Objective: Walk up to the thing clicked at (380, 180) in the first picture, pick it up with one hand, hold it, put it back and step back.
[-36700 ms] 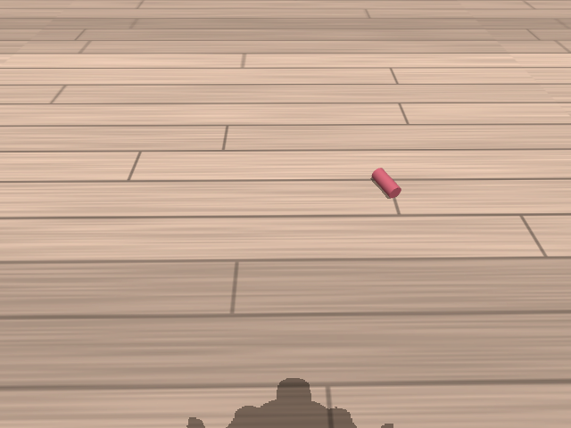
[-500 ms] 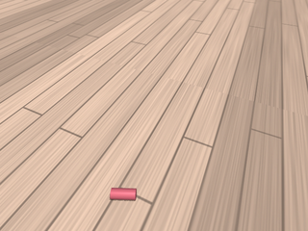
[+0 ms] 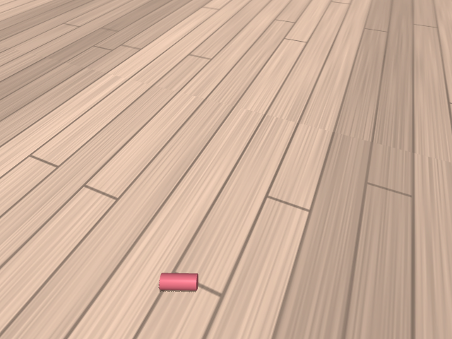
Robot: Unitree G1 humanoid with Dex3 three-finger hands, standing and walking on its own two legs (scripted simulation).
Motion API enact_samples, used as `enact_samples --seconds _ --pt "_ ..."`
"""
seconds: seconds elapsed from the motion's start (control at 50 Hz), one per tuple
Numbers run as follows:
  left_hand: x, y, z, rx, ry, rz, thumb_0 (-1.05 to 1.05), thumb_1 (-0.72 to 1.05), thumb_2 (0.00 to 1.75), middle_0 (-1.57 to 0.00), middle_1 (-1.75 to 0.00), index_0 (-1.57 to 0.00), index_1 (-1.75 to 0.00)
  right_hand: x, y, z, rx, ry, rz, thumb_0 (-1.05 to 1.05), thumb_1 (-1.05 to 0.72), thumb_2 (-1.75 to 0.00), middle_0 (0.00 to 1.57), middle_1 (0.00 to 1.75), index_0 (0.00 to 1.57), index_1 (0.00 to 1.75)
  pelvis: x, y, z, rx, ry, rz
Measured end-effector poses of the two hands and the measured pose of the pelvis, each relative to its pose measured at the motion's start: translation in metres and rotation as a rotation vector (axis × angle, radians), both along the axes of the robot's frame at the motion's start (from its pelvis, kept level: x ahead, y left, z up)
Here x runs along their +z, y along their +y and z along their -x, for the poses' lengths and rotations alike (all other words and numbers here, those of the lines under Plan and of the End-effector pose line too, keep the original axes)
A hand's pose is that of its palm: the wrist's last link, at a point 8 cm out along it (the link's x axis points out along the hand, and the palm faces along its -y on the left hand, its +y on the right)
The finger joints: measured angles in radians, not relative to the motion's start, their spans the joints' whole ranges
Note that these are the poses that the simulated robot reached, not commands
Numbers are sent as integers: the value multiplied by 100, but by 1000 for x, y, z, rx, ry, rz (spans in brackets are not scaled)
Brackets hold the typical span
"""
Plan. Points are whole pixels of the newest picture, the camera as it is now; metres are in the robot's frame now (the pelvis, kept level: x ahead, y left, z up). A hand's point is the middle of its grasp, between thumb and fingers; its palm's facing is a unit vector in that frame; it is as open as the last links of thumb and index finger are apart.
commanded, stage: stand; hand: left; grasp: from above
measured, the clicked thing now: (179, 281) +0.49 +0.23 -0.75
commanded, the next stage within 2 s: step back in 1.10 s
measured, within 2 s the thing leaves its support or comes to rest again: neither
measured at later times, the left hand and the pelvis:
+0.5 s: hand out of the picture +0.09 +0.24 -0.15, palm faces +0.01 -0.94 -0.34, open 7.4 cm; pelvis +0.01 +0.00 +0.00, yaw -1 degrees
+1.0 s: hand out of the picture +0.08 +0.24 -0.15, palm faces -0.01 -0.94 -0.34, open 7.4 cm; pelvis +0.01 -0.01 +0.00, yaw -1 degrees
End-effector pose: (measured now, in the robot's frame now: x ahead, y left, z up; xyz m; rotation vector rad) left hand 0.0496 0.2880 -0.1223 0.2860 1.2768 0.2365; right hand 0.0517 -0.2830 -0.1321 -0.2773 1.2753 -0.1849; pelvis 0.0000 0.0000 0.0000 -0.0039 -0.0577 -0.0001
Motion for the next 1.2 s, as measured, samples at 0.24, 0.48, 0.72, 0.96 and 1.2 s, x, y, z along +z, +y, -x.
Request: enact_samples --seconds 0.24,0.48,0.72,0.96,1.2 --pt "2 -2 -24 -8 -30 3 0 90 90 -20 -30 -20 -30 4 -5 -20 12 -25 14 0 -91 -90 20 30 21 29 1 -2 -9 -4 9 -2" --pt "7 -1 -35 -22 -59 -4 0 90 90 -20 -30 -20 -30 7 -8 -28 9 -56 18 0 -91 -90 20 30 21 29 2 -2 -9 -9 5 -4" --pt "5 -1 -24 -25 -25 -6 0 90 90 -20 -30 -20 -30 4 -10 -15 -1 -17 7 0 -91 -90 20 30 21 29 2 -5 -8 -10 12 -4" --pt "5 -3 -24 -28 -13 -3 0 90 90 -20 -30 -20 -30 4 -13 -13 -3 -4 9 0 -91 -90 20 30 21 29 2 -7 -10 -11 16 -6" --pt "3 4 -34 -22 -48 -19 0 90 90 -21 -30 -20 -30 4 -21 -23 -4 -28 28 0 -90 -90 20 30 21 29 -3 -5 0 -15 26 4"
